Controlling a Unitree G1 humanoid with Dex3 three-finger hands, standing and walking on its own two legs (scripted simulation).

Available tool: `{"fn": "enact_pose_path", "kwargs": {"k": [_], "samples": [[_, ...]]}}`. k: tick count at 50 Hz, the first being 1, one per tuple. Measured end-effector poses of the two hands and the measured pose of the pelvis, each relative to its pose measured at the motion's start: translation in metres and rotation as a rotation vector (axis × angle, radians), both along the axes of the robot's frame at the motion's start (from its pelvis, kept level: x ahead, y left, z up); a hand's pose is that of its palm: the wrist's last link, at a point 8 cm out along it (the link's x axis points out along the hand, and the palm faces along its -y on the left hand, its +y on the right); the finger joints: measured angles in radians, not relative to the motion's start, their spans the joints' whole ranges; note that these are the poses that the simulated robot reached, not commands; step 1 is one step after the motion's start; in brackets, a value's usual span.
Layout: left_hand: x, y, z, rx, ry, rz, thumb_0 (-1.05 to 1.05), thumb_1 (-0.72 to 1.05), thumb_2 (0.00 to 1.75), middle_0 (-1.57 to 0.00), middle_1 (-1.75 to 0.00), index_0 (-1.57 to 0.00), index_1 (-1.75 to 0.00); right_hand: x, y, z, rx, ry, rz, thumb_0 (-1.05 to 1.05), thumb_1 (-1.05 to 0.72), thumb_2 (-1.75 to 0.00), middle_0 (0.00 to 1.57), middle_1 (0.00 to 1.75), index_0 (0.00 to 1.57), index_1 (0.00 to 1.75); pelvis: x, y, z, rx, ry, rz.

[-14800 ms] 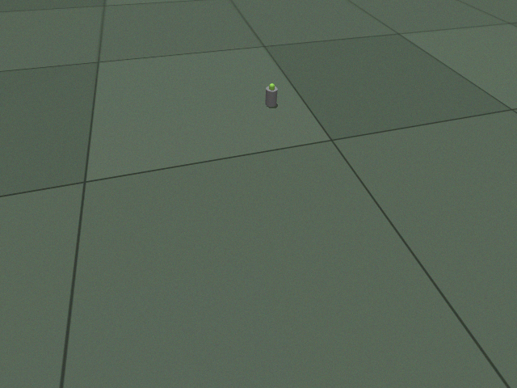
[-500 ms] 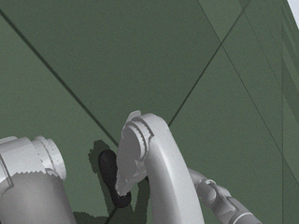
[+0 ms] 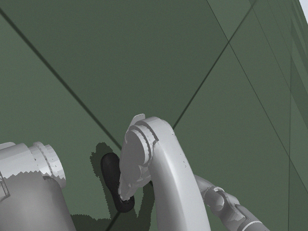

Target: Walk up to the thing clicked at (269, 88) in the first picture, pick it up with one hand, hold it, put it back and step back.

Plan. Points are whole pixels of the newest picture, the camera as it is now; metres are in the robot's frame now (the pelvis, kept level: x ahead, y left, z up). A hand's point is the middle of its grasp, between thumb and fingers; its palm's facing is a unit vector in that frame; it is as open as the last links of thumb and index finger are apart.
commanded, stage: settle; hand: left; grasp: from the side
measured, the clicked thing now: out of the picture +0.44 +0.27 -0.21
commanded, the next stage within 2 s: lift in 1.76 s
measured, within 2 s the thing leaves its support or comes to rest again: leaves its support in 0.28 s
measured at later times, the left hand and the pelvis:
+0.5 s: hand out of the picture +0.41 +0.29 -0.12, palm faces +0.31 -0.95 -0.03, open 9.7 cm; pelvis +0.01 -0.01 +0.02, yaw +3 degrees
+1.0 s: hand out of the picture +0.40 +0.29 -0.02, palm faces +0.27 -0.96 -0.08, open 9.6 cm; pelvis +0.02 -0.02 +0.04, yaw +8 degrees
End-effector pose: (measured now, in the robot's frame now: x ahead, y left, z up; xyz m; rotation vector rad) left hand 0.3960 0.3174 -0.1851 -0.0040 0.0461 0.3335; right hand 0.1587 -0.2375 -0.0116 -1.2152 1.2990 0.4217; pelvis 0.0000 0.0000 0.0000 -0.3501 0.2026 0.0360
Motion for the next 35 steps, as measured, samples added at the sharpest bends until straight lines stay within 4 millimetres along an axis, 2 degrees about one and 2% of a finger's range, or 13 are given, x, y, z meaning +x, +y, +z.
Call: {"fn": "enact_pose_path", "kwargs": {"k": [11,16,21,28,35], "samples": [[0.001,0.000,0.003,-0.003,0.003,-0.016,0.01,-0.38,0.91,-0.60,-0.94,-0.65,-0.97,0.005,0.002,-0.004,0.020,0.003,-0.023,0.00,-0.92,-0.91,0.20,0.30,0.21,0.30,0.004,-0.001,0.003,0.001,0.022,0.005],[-0.006,0.002,0.013,0.008,0.001,-0.033,0.01,-0.38,0.91,-0.61,-0.96,-0.83,-1.10,0.011,0.002,-0.004,0.038,-0.015,-0.046,0.00,-0.92,-0.91,0.20,0.30,0.21,0.30,0.005,-0.003,0.006,0.011,0.038,0.012],[-0.015,0.009,0.037,0.029,-0.006,-0.034,0.01,-0.39,0.93,-0.61,-0.95,-0.83,-1.09,0.018,0.002,-0.004,0.077,-0.047,-0.072,0.00,-0.92,-0.90,0.20,0.30,0.21,0.30,0.006,-0.006,0.013,0.026,0.067,0.024],[-0.021,0.025,0.085,0.051,-0.032,-0.016,0.01,-0.40,0.94,-0.62,-0.94,-0.84,-1.08,0.032,0.003,-0.001,0.158,-0.132,-0.114,0.00,-0.92,-0.90,0.20,0.30,0.21,0.30,0.004,-0.008,0.022,0.047,0.111,0.041],[-0.024,0.025,0.122,0.068,-0.032,-0.067,0.01,-0.41,0.95,-0.63,-0.93,-0.85,-1.07,0.039,-0.001,-0.006,0.230,-0.189,-0.189,0.00,-0.91,-0.90,0.20,0.30,0.21,0.30,0.004,-0.010,0.028,0.073,0.155,0.054]]}}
